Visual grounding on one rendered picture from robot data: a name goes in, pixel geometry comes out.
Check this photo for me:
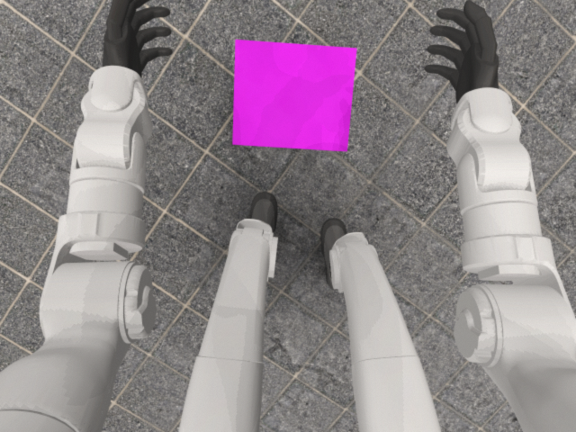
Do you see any left robot hand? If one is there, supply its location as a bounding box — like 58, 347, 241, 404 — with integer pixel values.
103, 0, 173, 77

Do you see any left robot forearm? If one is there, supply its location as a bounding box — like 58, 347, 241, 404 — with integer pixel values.
40, 66, 153, 337

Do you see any right robot foot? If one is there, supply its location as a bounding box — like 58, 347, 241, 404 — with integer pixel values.
320, 218, 347, 291

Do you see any right robot forearm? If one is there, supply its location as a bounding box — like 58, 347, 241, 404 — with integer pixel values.
446, 87, 576, 326

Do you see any carton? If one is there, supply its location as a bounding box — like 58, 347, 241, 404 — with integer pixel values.
232, 40, 357, 151

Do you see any left robot foot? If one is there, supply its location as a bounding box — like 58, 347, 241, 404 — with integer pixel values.
250, 192, 277, 233

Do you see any left robot upper arm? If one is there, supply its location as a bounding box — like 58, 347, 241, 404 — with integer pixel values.
0, 261, 157, 432

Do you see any robot foot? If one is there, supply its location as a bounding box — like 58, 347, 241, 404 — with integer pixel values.
320, 218, 347, 291
250, 192, 277, 233

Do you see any right robot upper arm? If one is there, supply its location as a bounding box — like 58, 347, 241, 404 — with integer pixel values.
454, 283, 576, 432

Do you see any right robot hand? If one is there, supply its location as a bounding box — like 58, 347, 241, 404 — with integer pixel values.
425, 0, 499, 104

